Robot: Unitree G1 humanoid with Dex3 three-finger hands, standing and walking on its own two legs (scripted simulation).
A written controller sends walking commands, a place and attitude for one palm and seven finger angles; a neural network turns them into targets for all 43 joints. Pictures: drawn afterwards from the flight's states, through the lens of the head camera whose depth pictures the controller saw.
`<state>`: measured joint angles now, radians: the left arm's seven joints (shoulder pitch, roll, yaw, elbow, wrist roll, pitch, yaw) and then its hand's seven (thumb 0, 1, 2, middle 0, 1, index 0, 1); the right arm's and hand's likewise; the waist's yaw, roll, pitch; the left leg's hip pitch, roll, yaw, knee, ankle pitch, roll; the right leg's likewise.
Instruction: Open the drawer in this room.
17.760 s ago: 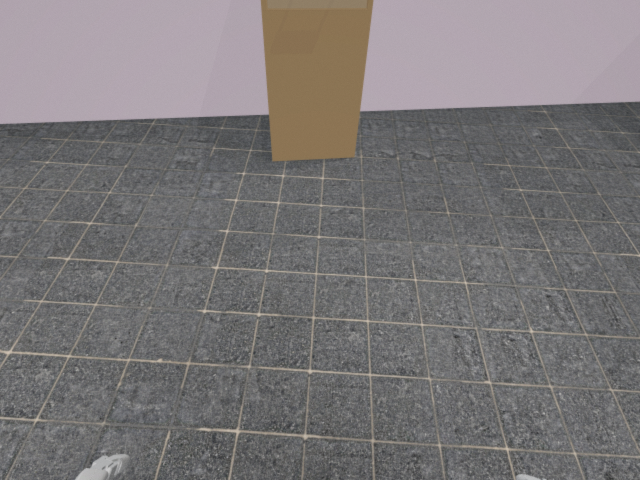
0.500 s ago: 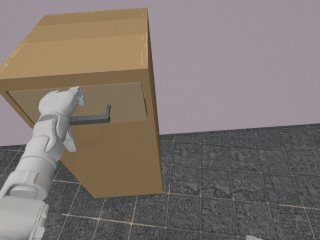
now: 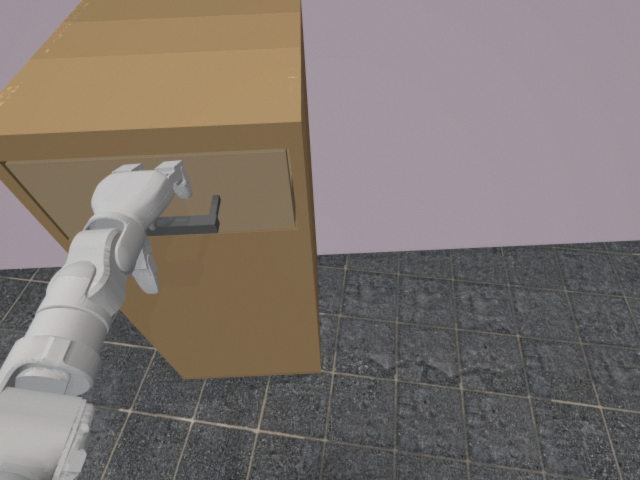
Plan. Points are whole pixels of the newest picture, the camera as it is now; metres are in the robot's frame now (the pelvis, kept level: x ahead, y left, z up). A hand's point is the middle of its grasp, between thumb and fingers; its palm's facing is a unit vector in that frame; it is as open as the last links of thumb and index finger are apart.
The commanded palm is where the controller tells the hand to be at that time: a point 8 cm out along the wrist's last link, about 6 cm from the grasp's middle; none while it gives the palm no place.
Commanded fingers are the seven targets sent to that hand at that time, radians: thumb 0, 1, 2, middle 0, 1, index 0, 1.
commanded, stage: move the hooked fingers above the handle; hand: left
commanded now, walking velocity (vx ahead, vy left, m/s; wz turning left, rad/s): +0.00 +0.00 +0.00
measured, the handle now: (161, 215) +0.47 +0.26 +0.05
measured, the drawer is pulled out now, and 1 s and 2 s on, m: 0.00 0.00 0.00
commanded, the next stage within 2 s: lower the fingers behind the handle in 2.00 s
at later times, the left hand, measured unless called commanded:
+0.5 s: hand (172, 243) +0.39 +0.21 +0.08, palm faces -0.06 -0.07 -1.00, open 13.8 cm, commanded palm +0.39 +0.25 +0.16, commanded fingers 0.00 -0.50 0.30 -0.30 -1.20 -0.30 -1.20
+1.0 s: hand (131, 254) +0.37 +0.25 +0.08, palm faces -0.09 -0.03 -1.00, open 13.8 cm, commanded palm +0.38 +0.26 +0.16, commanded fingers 0.00 -0.50 0.30 -0.30 -1.20 -0.30 -1.20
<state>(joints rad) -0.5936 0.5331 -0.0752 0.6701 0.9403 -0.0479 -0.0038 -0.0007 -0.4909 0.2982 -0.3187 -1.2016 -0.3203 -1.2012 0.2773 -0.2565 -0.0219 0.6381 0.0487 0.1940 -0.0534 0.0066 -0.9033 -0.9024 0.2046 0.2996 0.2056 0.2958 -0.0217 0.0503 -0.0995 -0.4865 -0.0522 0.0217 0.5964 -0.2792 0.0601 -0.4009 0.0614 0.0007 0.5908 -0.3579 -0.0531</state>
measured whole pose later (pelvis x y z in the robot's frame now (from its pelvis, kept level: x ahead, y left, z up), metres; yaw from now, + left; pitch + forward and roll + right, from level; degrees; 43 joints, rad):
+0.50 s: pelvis +0.00 +0.01 +0.00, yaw +2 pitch +8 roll -1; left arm -0.51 0.47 -0.18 0.47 0.93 -0.11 0.01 0.00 -0.49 0.30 -0.32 -1.20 -0.32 -1.20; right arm 0.20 -0.27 -0.03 0.64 0.04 0.17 -0.06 0.01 -0.90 -0.90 0.20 0.30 0.20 0.30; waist 0.01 0.04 -0.07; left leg -0.46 -0.08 0.00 0.61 -0.28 0.07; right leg -0.36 0.04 -0.03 0.59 -0.37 -0.04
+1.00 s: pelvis -0.01 +0.00 +0.00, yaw +1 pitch +7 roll +0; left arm -0.47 0.57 -0.05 0.53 0.94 -0.16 -0.01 0.00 -0.49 0.30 -0.32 -1.21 -0.33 -1.21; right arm 0.29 -0.29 -0.05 0.65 0.04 0.18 -0.09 0.01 -0.90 -0.90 0.21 0.30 0.21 0.30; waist 0.01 0.04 -0.06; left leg -0.44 -0.05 0.00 0.59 -0.26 0.05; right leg -0.35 0.06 -0.02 0.57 -0.34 -0.06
